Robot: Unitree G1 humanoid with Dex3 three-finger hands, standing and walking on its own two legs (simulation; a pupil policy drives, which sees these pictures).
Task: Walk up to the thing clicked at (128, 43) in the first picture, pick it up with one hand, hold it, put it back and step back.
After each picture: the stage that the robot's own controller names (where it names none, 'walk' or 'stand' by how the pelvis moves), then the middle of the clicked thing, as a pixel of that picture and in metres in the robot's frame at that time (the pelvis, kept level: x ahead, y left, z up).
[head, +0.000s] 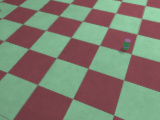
stand; (126, 44) +1.34 -0.45 -0.72
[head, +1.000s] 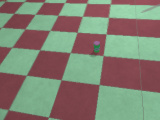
walk; (96, 46) +1.29 -0.01 -0.69
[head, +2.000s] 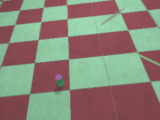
walk; (59, 80) +0.81 +0.33 -0.72
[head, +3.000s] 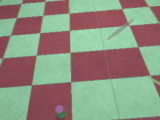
walk; (60, 111) +0.50 +0.27 -0.71
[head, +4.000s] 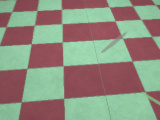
stand; out of the picture +0.38 +0.24 -0.72
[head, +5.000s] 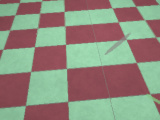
stand; out of the picture +0.36 +0.23 -0.72
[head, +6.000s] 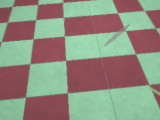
stand; out of the picture +0.38 +0.23 -0.72
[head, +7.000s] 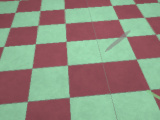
stand; out of the picture +0.39 +0.22 -0.72
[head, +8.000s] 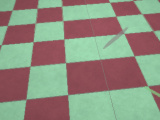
stand; out of the picture +0.40 +0.22 -0.73
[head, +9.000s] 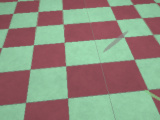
stand; out of the picture +0.39 +0.22 -0.73
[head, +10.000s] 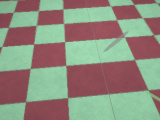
stand; out of the picture +0.39 +0.21 -0.73
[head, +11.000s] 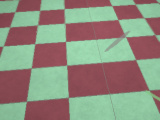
stand; out of the picture +0.39 +0.21 -0.73
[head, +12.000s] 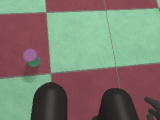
go down; (32, 58) +0.45 +0.27 -0.38
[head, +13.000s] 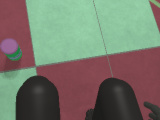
go down; (12, 50) +0.45 +0.30 -0.30
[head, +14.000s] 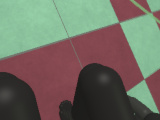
close in; out of the picture +0.42 +0.35 -0.22
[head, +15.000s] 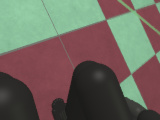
close; out of the picture +0.42 +0.34 -0.22
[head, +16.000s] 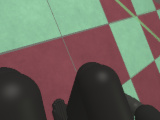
lift; out of the picture +0.38 +0.31 -0.22
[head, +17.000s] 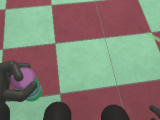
lift; (28, 85) +0.32 +0.21 -0.04
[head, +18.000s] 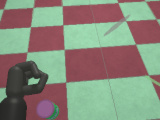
hold; (48, 110) +0.30 +0.17 -0.15
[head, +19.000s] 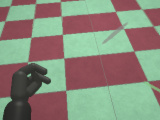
stand; out of the picture -0.08 +0.25 -0.70
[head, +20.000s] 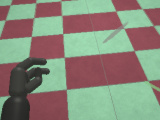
hold; out of the picture -0.27 +0.18 -0.70
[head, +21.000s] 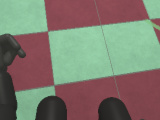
crouch; out of the picture -0.41 +0.10 -0.47
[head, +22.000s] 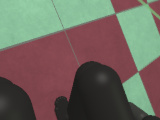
lower; out of the picture -0.55 -0.11 -0.25
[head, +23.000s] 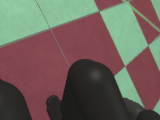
lower; out of the picture -0.67 -0.24 -0.24
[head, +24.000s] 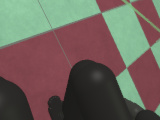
lower; out of the picture -0.81 -0.35 -0.24
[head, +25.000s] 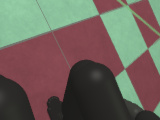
lower; out of the picture -0.93 -0.45 -0.25
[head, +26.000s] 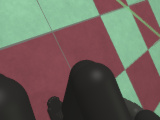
lower; out of the picture -1.06 -0.54 -0.25
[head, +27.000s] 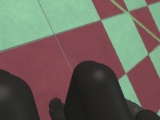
open; out of the picture -1.17 -0.63 -0.24
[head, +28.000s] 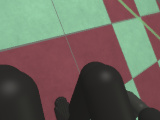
stand; out of the picture -1.30 -0.68 -0.26
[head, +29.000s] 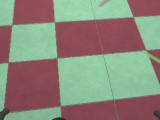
stand; out of the picture -1.64 -0.27 -0.59
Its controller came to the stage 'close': yes
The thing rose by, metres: 0.68
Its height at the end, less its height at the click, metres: -0.02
